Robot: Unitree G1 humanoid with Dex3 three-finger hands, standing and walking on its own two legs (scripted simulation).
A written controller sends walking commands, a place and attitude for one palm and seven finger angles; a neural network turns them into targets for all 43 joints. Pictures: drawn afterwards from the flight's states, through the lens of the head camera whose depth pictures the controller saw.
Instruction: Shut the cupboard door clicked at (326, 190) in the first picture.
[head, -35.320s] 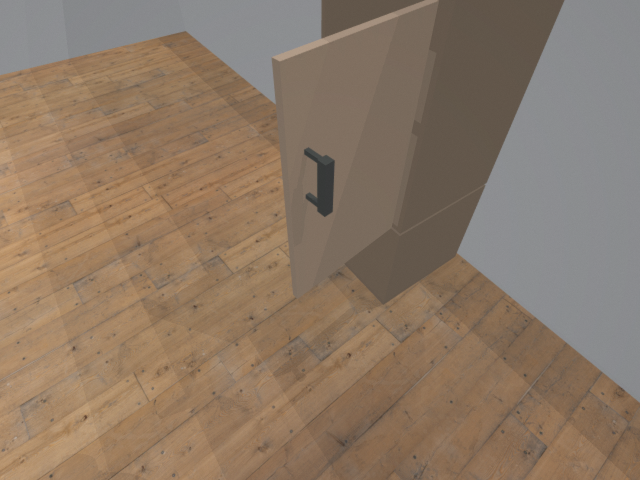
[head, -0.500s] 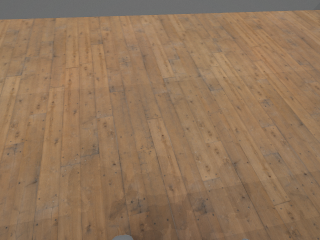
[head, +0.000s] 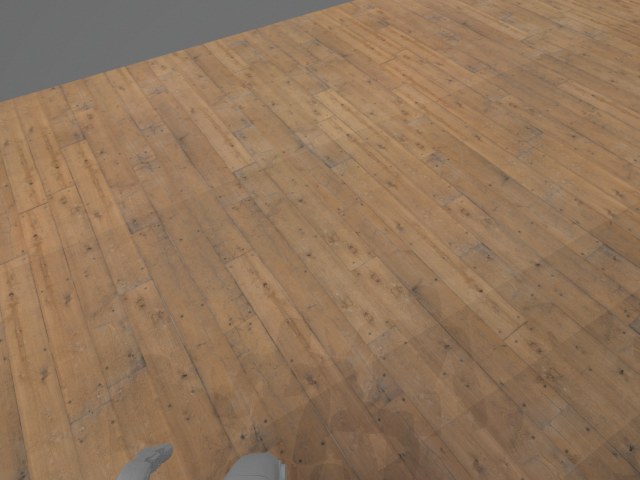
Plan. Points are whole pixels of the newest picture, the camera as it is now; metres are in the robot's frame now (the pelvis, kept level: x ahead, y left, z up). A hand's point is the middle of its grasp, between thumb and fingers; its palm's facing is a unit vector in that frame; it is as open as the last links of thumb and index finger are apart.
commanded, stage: turn to face it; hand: left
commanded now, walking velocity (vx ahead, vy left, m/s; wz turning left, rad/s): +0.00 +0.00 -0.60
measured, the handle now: out of the picture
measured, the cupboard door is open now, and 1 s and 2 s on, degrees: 62 62 62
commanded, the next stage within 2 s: none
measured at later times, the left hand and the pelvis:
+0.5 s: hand (199, 453) +0.17 +0.19 -0.15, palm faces -0.27 -0.93 -0.23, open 7.4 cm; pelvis +0.01 +0.02 +0.01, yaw -18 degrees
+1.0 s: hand (236, 437) +0.20 +0.15 -0.17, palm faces -0.52 -0.83 -0.19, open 7.4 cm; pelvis +0.02 +0.02 +0.00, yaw -35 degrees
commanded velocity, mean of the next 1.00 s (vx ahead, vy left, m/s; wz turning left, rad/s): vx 0.00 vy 0.00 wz -0.60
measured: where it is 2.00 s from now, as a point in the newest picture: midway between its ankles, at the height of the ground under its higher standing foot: outside the picture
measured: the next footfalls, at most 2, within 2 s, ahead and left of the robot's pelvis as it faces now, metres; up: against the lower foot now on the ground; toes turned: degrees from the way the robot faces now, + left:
left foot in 0.20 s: +0.09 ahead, +0.14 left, +0.00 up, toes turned -4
right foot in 0.56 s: -0.01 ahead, -0.12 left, +0.00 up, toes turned -25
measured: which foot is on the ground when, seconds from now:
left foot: up 0.00-0.18, down 0.20-0.56, up 0.58-0.90, down 0.92-1.00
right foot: down 0.00-0.20, up 0.22-0.54, down 0.56-0.92, up 0.94-1.00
